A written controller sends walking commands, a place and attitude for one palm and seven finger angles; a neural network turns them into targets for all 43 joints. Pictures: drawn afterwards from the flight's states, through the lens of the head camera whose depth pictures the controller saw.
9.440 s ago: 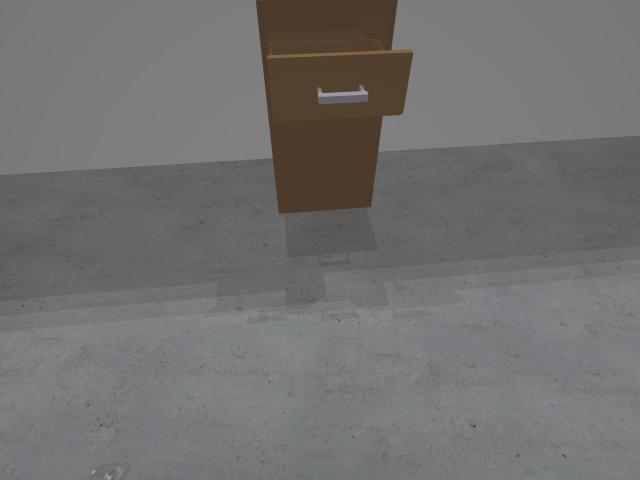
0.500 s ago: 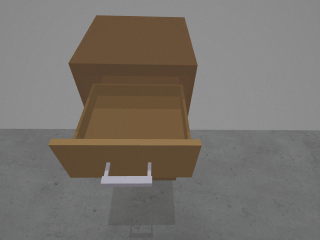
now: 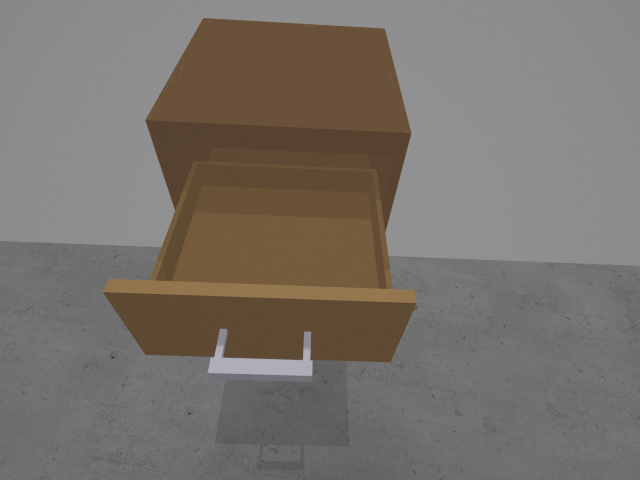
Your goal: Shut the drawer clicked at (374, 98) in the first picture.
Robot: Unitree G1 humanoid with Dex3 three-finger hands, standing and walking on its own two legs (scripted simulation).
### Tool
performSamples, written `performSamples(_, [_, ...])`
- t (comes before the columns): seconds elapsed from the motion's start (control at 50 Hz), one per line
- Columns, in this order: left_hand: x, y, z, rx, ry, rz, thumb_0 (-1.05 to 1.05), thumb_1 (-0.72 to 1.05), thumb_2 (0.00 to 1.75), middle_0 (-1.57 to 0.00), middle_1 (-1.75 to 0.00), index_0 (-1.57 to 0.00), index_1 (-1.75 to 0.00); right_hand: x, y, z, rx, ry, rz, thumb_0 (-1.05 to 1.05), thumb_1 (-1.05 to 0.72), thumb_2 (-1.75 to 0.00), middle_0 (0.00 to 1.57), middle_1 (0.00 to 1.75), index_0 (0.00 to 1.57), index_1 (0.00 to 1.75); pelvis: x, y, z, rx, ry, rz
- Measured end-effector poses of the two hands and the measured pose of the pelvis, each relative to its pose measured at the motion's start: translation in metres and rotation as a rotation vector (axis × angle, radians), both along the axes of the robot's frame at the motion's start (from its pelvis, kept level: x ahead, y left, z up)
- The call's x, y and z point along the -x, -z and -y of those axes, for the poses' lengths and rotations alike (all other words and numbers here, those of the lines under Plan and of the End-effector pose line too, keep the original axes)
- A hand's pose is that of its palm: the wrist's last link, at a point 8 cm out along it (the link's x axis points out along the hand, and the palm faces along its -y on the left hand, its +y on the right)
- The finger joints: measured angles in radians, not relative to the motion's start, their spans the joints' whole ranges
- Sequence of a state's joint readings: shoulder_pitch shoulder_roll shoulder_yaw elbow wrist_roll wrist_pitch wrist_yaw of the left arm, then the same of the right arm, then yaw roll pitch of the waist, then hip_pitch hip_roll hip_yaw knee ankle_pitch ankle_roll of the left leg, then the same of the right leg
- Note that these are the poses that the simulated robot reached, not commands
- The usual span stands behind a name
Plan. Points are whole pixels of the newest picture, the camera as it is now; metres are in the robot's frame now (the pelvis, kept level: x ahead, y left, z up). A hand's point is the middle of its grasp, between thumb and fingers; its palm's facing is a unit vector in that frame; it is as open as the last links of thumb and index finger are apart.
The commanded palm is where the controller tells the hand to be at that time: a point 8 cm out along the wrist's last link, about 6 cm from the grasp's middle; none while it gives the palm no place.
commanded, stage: look again from close up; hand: left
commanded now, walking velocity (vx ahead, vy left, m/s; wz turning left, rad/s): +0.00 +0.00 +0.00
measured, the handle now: (263, 354) +0.28 +0.10 -0.03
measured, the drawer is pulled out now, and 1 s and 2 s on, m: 0.30 0.30 0.30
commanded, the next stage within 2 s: shuffle to correct the standing spot in 0.40 s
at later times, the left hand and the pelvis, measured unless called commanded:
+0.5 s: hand out of the picture +0.05 +0.16 -0.18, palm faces +0.01 -0.98 -0.19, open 7.3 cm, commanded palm none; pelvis +0.03 -0.02 +0.00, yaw +0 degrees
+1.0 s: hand out of the picture +0.03 +0.11 -0.17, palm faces +0.01 -0.96 -0.27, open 7.3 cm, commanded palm none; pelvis +0.02 -0.09 -0.01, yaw +1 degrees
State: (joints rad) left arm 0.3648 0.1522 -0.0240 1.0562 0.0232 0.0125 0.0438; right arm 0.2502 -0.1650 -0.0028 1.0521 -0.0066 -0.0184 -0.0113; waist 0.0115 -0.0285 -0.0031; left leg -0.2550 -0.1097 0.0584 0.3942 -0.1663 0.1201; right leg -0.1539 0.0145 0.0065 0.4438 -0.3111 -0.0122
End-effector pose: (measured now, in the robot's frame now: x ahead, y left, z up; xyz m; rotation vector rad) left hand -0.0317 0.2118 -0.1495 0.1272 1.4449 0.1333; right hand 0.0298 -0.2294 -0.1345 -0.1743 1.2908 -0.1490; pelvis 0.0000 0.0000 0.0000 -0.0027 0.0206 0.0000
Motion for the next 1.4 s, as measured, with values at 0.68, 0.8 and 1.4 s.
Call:
performSamples(0.68, [-0.076, -0.002, 0.011, -0.036, 0.013, 0.07, 0.0, 0.91, 0.9, -0.2, -0.3, -0.2, -0.3, -0.003, 0.008, 0.013, -0.01, 0.034, -0.098, 0.01, -0.92, -0.9, 0.21, 0.3, 0.2, 0.3, -0.035, 0.0, 0.023, -0.018, -0.008, 0.005])
performSamples(0.8, [-0.068, -0.005, 0.019, -0.054, 0.035, 0.036, 0.0, 0.91, 0.9, -0.2, -0.3, -0.2, -0.3, 0.001, 0.011, 0.029, -0.01, 0.056, -0.09, 0.0, -0.91, -0.9, 0.21, 0.3, 0.2, 0.3, -0.025, 0.001, 0.037, -0.033, 0.013, -0.005])
performSamples(1.4, [-0.012, -0.014, 0.117, -0.083, -0.121, 0.041, 0.01, 0.91, 0.9, -0.21, -0.3, -0.21, -0.3, -0.058, 0.014, 0.116, -0.035, -0.097, -0.038, 0.0, -0.91, -0.9, 0.2, 0.3, 0.2, 0.3, -0.015, 0.0, 0.126, -0.047, -0.084, 0.01])
